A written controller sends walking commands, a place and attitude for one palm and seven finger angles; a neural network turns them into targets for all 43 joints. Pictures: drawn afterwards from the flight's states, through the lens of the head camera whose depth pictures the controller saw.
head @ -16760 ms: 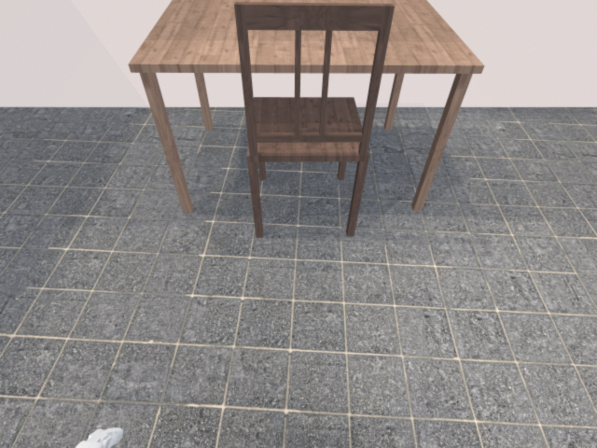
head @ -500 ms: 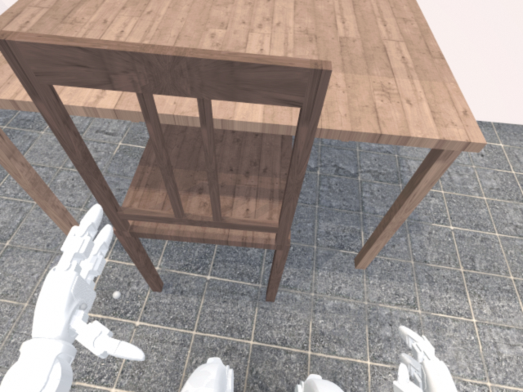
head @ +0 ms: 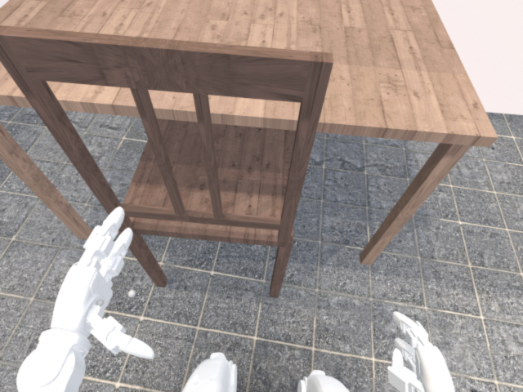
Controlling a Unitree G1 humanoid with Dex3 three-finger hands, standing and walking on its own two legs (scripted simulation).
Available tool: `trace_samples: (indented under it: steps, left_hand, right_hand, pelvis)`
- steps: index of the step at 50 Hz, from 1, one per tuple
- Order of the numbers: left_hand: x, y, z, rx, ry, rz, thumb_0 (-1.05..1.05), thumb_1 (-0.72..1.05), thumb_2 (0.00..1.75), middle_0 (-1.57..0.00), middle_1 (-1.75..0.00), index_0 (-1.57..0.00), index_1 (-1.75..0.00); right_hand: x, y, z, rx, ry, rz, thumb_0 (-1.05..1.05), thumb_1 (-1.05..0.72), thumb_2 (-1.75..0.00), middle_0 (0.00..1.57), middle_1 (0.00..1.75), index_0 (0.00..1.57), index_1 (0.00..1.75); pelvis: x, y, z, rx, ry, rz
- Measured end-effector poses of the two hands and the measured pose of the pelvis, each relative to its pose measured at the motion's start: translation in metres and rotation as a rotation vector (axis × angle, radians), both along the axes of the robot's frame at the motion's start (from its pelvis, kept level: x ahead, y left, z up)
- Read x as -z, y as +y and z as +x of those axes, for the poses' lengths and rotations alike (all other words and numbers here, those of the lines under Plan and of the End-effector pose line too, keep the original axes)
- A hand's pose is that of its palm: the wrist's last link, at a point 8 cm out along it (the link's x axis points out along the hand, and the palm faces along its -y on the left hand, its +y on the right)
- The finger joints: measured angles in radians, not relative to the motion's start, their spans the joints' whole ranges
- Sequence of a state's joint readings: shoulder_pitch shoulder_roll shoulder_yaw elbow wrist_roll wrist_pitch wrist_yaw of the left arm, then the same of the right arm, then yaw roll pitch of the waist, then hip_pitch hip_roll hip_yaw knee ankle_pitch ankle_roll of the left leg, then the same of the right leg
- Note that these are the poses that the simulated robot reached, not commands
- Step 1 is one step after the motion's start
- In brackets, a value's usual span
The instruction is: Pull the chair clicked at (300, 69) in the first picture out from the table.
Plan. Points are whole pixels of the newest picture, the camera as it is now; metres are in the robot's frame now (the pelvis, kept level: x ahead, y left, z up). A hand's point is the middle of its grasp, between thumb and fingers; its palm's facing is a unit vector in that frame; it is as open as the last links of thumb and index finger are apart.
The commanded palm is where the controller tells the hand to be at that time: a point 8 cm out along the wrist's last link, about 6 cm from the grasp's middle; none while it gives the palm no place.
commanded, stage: aim the fingers beside a spindle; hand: left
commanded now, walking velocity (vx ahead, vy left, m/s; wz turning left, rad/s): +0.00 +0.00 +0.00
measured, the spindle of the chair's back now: (164, 163) +0.49 +0.20 +0.01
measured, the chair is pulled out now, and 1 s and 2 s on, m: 0.00 0.00 0.00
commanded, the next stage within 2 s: none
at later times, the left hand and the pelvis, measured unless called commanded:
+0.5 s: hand (144, 266) +0.29 +0.19 +0.02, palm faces -0.05 -1.00 -0.06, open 17.0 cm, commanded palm +0.27 +0.25 +0.02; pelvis +0.00 -0.01 -0.01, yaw -1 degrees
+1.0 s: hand (156, 251) +0.33 +0.19 -0.01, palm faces -0.07 -1.00 -0.05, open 17.0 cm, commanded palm +0.32 +0.25 +0.00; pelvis -0.01 -0.01 -0.03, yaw -1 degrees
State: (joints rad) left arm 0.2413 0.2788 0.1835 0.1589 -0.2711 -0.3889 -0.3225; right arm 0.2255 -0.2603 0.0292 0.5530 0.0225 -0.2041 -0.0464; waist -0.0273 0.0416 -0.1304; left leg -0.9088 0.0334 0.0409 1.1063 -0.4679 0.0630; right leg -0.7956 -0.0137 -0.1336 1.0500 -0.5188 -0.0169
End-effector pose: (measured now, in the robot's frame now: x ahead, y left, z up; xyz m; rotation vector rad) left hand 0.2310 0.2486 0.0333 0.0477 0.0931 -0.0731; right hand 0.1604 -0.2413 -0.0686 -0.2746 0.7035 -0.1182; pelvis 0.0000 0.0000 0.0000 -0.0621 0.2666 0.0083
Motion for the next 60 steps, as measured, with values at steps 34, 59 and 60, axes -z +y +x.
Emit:
trace_samples:
  steps: [34,59,60]
  left_hand:
    - [0.021,-0.003,0.048,-0.023,-0.043,0.013,-0.01,-0.50,0.30,-0.06,-0.08,-0.06,-0.08]
    - [0.038,0.000,0.095,-0.012,-0.054,0.001,-0.01,-0.50,0.30,-0.06,-0.08,-0.06,-0.08]
    - [0.042,-0.002,0.095,-0.003,-0.039,-0.003,-0.01,-0.50,0.30,-0.06,-0.08,-0.06,-0.08]
  right_hand:
    - [0.029,-0.022,-0.025,0.048,0.123,-0.014,0.01,-0.90,-0.90,0.21,0.30,0.20,0.30]
    - [0.054,-0.018,-0.055,0.071,0.231,-0.014,0.01,-0.90,-0.90,0.21,0.30,0.20,0.30]
    - [0.054,-0.017,-0.056,0.072,0.235,-0.013,0.01,-0.90,-0.90,0.21,0.30,0.20,0.30]
  pelvis:
    - [0.015,-0.010,-0.003,0.016,0.055,0.009]
    - [0.031,-0.001,-0.010,0.024,0.107,-0.001]
    - [0.031,0.000,-0.010,0.025,0.110,-0.001]
